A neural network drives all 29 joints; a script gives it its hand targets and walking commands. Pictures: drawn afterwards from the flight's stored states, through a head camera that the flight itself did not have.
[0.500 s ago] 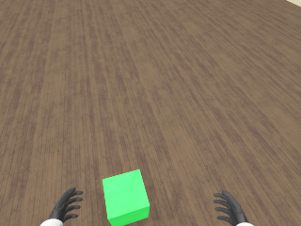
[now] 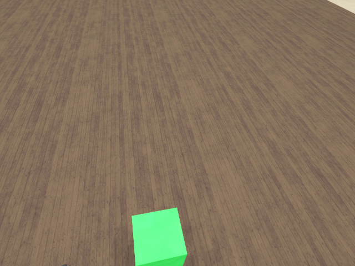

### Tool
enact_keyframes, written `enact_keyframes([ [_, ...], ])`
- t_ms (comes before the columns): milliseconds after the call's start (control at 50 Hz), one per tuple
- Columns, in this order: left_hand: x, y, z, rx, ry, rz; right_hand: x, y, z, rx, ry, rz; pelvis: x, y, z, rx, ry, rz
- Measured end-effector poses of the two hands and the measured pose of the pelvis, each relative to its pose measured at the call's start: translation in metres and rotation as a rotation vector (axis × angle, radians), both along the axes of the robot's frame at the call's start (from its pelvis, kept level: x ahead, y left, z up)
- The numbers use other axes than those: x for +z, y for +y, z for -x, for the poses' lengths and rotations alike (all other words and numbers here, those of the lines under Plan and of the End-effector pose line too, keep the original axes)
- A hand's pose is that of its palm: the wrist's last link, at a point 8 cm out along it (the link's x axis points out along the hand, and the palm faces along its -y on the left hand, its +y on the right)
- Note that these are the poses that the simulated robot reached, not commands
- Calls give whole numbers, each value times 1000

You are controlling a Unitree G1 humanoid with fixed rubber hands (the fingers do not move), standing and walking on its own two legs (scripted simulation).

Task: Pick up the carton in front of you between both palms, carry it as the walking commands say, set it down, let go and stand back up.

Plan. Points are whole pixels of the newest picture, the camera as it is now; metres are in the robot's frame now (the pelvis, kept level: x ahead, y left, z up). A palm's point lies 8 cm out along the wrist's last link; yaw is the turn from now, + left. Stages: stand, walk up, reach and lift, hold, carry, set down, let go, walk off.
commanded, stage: stand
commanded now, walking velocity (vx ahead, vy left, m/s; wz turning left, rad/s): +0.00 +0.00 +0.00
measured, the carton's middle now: (158, 242) +0.36 +0.05 -0.63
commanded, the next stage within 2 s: none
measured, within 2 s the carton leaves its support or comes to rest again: neither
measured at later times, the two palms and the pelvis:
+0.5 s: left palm out of the picture +0.03 +0.27 -0.12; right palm out of the picture +0.09 -0.25 -0.11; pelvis +0.01 +0.00 -0.01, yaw +4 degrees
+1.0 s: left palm out of the picture -0.06 +0.25 -0.14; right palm out of the picture +0.05 -0.25 -0.12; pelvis -0.01 -0.01 +0.00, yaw +6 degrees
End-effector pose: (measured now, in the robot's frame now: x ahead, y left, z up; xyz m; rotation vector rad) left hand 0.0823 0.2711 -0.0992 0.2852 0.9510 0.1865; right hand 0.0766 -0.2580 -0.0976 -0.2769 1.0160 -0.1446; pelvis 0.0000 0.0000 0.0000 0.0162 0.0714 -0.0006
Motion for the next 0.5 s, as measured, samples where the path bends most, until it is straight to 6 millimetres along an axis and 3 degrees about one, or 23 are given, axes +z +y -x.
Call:
enact_keyframes([
  [240,-14,0,14,72,72,9,-13,13,-32,26,-1,-15,-7,3,-14,32,-1,11],
  [500,-25,-2,54,117,189,17,-16,7,-17,34,72,13,-6,1,-9,64,-19,22],
])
